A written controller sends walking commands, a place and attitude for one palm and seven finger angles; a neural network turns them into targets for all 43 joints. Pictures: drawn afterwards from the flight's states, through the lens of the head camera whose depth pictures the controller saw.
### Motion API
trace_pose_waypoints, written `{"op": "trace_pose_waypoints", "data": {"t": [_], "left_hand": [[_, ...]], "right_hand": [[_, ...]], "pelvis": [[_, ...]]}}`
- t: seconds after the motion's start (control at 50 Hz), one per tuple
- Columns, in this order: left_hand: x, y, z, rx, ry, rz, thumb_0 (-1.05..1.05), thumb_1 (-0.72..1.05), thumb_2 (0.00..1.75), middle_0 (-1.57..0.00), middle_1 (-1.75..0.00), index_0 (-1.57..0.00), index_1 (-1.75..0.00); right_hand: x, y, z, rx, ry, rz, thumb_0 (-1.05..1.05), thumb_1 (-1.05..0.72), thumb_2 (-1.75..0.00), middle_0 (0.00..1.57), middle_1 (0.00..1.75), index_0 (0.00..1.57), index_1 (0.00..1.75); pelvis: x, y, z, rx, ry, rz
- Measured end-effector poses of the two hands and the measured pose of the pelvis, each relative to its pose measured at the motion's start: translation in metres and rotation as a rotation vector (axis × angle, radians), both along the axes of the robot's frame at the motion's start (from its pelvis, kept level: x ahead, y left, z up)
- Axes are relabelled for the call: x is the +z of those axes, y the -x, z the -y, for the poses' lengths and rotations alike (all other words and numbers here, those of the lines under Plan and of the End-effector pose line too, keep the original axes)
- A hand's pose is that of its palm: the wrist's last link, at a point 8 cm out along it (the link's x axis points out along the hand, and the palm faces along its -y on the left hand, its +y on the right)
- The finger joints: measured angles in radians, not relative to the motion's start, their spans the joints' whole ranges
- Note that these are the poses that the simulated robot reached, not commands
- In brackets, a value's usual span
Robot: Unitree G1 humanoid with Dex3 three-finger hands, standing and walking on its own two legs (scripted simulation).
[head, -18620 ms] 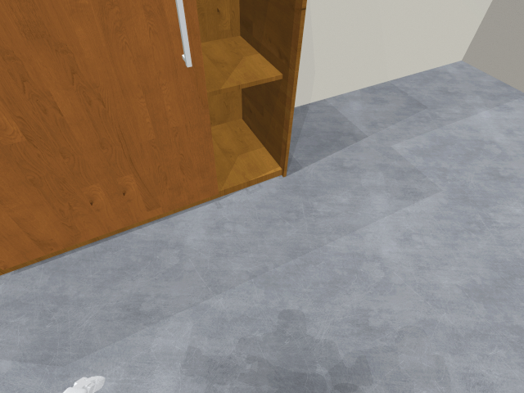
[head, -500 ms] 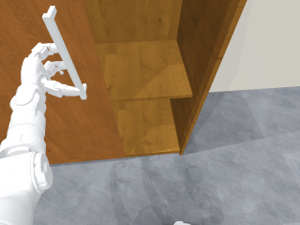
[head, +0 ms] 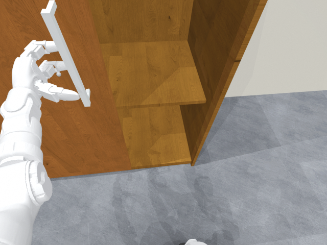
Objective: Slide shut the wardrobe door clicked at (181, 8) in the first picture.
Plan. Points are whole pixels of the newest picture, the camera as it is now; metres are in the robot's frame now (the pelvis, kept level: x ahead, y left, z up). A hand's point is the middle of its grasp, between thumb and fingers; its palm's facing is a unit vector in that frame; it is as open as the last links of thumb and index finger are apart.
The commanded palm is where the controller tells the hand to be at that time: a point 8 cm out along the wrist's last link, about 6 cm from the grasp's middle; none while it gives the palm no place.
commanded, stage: slide the fingers in behind the handle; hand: left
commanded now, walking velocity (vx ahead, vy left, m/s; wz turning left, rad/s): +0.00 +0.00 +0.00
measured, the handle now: (72, 63) +0.53 +0.20 +0.13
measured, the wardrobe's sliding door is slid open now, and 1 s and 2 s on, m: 0.38 0.38 0.38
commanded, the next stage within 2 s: grip the handle and tug to test in 1.62 s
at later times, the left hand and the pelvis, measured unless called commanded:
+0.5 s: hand (71, 77) +0.48 +0.19 +0.14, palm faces +0.03 -1.00 -0.01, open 14.0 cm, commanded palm +0.44 +0.24 +0.14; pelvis +0.01 +0.01 +0.00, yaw +1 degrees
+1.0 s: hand (74, 80) +0.46 +0.18 +0.14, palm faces +0.07 -1.00 -0.01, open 14.2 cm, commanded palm +0.44 +0.23 +0.14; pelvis +0.00 -0.01 +0.00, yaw +0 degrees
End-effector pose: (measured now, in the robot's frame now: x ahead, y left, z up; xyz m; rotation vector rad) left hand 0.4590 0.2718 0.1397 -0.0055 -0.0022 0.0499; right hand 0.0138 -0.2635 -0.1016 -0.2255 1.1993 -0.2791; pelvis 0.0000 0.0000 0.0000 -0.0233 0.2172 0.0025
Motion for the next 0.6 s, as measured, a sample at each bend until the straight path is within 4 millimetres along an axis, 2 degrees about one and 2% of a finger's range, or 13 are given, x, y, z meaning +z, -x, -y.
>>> {"op": "trace_pose_waypoints", "data": {"t": [0.18,0.3,0.44,0.6], "left_hand": [[-0.002,0.008,-0.003,0.001,0.002,0.001,-0.01,-0.50,0.30,-0.30,-1.21,-0.31,-1.20],[-0.005,0.011,0.002,-0.006,-0.001,0.001,-0.01,-0.50,0.30,-0.30,-1.20,-0.30,-1.20],[-0.004,0.007,0.017,-0.017,-0.008,0.000,-0.01,-0.50,0.30,-0.29,-1.20,-0.30,-1.20],[-0.002,0.003,0.039,-0.008,-0.003,0.008,-0.01,-0.50,0.30,-0.30,-1.20,-0.30,-1.20]], "right_hand": [[-0.002,-0.020,-0.013,0.022,-0.029,0.040,0.00,-0.90,-0.90,0.20,0.30,0.20,0.30],[-0.001,-0.036,-0.016,0.046,-0.028,0.068,0.00,-0.90,-0.90,0.20,0.30,0.20,0.30],[-0.001,-0.049,-0.015,0.065,-0.030,0.090,0.00,-0.90,-0.90,0.20,0.30,0.20,0.30],[-0.005,-0.048,-0.014,0.057,-0.055,0.091,0.00,-0.90,-0.90,0.20,0.30,0.20,0.30]], "pelvis": [[0.001,-0.005,-0.006,0.001,0.002,0.012],[0.001,-0.008,-0.009,0.009,0.004,0.020],[0.001,-0.010,-0.009,0.017,0.004,0.024],[0.001,-0.012,-0.004,0.008,-0.003,0.025]]}}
